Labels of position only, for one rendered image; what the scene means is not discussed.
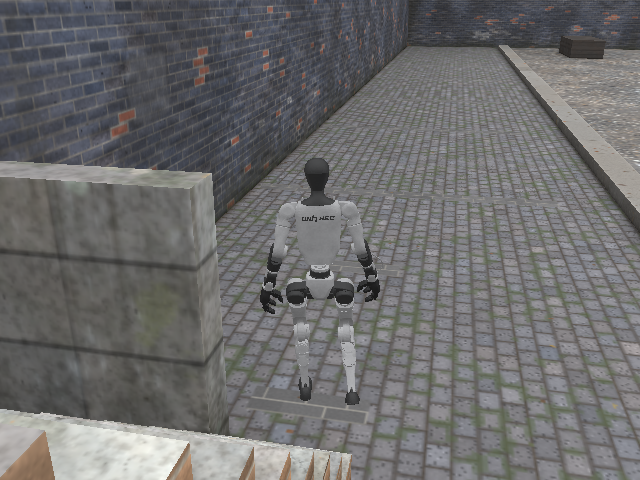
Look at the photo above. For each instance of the robot right hand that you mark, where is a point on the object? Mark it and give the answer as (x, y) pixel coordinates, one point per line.
(374, 286)

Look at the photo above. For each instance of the robot right forearm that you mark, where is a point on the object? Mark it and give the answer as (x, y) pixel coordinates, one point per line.
(367, 264)

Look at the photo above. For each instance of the robot torso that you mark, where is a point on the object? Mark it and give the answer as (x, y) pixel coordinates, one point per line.
(318, 234)

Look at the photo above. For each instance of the right robot upper arm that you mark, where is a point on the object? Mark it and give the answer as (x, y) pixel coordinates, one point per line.
(349, 210)

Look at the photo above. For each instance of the left robot upper arm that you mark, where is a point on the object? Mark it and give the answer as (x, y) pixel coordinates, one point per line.
(286, 212)

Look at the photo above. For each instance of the robot left forearm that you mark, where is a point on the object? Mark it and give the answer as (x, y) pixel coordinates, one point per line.
(272, 271)

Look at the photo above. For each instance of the robot head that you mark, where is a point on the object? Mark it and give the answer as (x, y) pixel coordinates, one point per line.
(317, 173)

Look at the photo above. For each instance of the robot left hand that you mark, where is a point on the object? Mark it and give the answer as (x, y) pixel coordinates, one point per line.
(265, 299)

